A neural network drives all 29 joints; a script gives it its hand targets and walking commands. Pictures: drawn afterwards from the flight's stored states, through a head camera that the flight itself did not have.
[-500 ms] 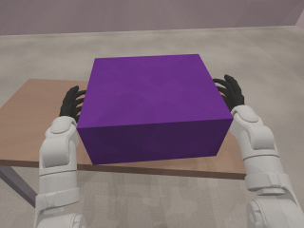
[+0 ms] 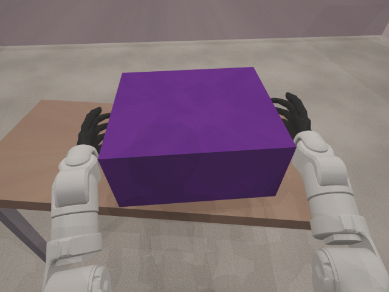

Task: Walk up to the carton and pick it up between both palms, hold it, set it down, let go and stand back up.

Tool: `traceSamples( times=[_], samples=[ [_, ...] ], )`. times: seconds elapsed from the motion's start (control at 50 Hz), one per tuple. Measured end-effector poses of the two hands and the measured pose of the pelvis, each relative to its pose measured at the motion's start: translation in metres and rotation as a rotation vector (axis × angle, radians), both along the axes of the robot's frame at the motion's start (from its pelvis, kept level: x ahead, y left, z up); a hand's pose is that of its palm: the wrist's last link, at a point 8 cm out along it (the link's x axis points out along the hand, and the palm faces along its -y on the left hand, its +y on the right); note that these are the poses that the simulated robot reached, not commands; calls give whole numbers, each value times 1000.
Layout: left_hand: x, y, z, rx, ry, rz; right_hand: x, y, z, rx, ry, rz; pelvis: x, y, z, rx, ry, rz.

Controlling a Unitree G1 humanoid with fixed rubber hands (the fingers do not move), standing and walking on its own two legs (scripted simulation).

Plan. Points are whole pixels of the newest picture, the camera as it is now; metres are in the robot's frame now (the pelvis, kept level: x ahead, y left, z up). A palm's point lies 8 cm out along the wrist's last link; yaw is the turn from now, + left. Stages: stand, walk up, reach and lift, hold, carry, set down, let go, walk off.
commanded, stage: hold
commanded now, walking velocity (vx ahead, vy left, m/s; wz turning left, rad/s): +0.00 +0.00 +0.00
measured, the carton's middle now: (193, 129) +0.41 +0.01 +0.14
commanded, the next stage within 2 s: none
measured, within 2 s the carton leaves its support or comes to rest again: neither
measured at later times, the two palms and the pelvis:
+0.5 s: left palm (92, 148) +0.34 +0.21 +0.15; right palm (297, 134) +0.36 -0.20 +0.17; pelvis +0.01 +0.00 +0.00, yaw +0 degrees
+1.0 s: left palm (90, 145) +0.34 +0.21 +0.16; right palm (297, 131) +0.36 -0.20 +0.18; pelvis +0.00 +0.00 +0.00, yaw +0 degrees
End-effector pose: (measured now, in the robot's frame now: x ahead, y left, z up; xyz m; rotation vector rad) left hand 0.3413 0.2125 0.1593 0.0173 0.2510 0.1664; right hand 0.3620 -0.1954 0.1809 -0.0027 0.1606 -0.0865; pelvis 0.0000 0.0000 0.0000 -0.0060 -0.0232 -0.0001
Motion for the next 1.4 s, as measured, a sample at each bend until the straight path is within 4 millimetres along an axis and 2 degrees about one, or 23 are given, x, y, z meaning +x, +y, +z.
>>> traceSamples(
  times=[0.4,0.52,0.86,1.4],
  samples=[
    [5,-2,-3,9,4,-11,2,-2,-3,-3,4,-8,8,5,0,-1,-3,-4],
    [3,-3,-6,7,12,-9,0,-3,-7,-6,11,-5,8,4,0,-2,2,-6],
    [0,-2,1,1,5,0,0,-2,0,6,5,-2,1,0,0,0,-4,-2],
    [2,-2,-3,9,6,-11,-2,-2,-5,2,5,-9,4,5,0,-1,0,-4]
  ],
)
